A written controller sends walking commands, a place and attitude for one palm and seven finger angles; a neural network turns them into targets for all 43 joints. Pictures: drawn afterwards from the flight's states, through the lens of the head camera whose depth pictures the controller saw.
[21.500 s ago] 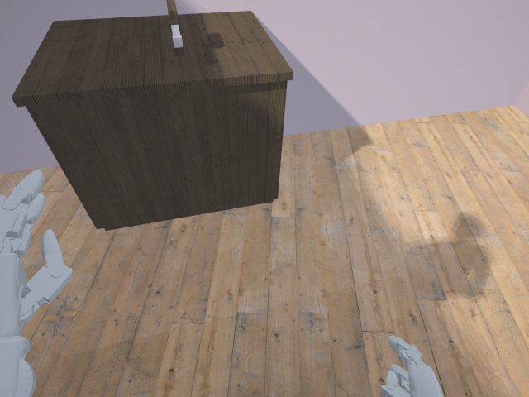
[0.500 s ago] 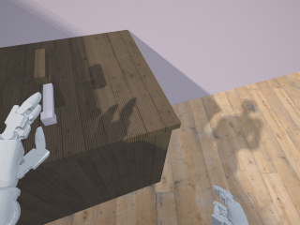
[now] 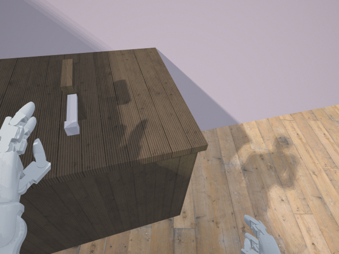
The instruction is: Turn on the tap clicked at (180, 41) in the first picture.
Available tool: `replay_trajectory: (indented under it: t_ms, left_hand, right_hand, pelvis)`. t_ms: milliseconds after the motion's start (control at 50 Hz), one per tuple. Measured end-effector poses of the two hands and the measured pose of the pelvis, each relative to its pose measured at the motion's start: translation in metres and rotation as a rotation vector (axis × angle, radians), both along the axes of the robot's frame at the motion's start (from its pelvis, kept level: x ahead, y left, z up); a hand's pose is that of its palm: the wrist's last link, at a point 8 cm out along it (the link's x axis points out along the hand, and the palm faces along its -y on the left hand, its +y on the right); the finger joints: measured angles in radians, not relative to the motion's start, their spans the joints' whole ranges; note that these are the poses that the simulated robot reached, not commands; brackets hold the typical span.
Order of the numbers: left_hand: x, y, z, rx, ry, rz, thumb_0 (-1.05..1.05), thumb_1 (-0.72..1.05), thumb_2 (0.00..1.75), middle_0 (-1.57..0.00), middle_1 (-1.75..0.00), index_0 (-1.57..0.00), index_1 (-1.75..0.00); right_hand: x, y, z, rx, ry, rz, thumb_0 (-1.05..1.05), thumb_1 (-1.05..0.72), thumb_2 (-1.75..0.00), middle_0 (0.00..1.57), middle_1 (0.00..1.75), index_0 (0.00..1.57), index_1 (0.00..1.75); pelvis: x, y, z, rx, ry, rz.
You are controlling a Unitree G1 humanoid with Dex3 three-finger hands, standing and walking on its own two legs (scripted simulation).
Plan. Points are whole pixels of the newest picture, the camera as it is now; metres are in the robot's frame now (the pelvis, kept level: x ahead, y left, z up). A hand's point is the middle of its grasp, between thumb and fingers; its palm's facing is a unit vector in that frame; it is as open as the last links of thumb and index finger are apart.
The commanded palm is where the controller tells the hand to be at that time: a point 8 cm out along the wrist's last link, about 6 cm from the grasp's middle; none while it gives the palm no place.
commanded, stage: come to a stop and stand still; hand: left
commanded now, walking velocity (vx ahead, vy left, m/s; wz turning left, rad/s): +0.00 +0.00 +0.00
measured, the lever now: (72, 127) +0.36 +0.29 +0.09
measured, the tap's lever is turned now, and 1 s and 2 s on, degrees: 0 0 0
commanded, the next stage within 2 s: look again from close up in 0.66 s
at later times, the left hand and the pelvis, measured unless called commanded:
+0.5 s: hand (54, 158) +0.24 +0.26 +0.14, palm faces +0.33 -0.84 -0.44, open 7.4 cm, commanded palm +0.18 +0.28 +0.18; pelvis +0.02 +0.00 +0.00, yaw +0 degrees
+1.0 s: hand (51, 156) +0.23 +0.25 +0.16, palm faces +0.37 -0.86 -0.34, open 7.4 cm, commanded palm +0.17 +0.28 +0.18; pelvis +0.01 +0.00 +0.00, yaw +0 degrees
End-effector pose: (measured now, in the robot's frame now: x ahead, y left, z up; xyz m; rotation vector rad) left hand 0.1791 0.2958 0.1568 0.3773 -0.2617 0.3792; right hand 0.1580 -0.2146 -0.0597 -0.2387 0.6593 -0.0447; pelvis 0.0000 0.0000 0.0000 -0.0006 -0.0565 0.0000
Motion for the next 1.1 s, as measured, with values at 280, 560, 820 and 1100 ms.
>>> replay_trajectory:
  t_ms: [280, 560, 820, 1100]
  left_hand:
    - [0.039, 0.018, 0.077, 0.265, -0.158, -0.016, 0.01, 0.9, 0.9, -0.2, -0.3, -0.2, -0.3]
    - [0.022, -0.002, 0.023, 0.113, -0.025, -0.023, 0.02, 0.88, 0.89, -0.21, -0.3, -0.22, -0.3]
    - [0.019, -0.001, 0.015, 0.077, 0.032, -0.021, 0.01, 0.89, 0.9, -0.21, -0.3, -0.21, -0.3]
    - [0.012, 0.001, 0.031, 0.105, -0.064, -0.057, 0.01, 0.89, 0.9, -0.21, -0.3, -0.21, -0.3]
  right_hand:
    - [0.001, 0.011, -0.03, 0.122, 0.068, -0.01, 0.01, -0.91, -0.89, 0.2, 0.3, 0.2, 0.3]
    - [0.029, -0.019, -0.005, -0.042, 0.051, 0.013, 0.02, -0.91, -0.89, 0.2, 0.3, 0.2, 0.3]
    - [0.049, -0.002, 0.011, 0.016, -0.058, -0.004, 0.01, -0.91, -0.89, 0.2, 0.3, 0.2, 0.3]
    - [0.01, 0.006, -0.001, -0.009, 0.042, -0.004, 0.02, -0.91, -0.89, 0.2, 0.3, 0.2, 0.3]
  pelvis:
    - [0.008, 0.013, -0.003, 0.0, 0.042, -0.012]
    - [0.018, -0.005, -0.001, -0.01, 0.029, 0.01]
    - [0.016, -0.002, 0.004, -0.009, 0.04, -0.009]
    - [0.009, 0.008, 0.004, -0.015, 0.023, -0.006]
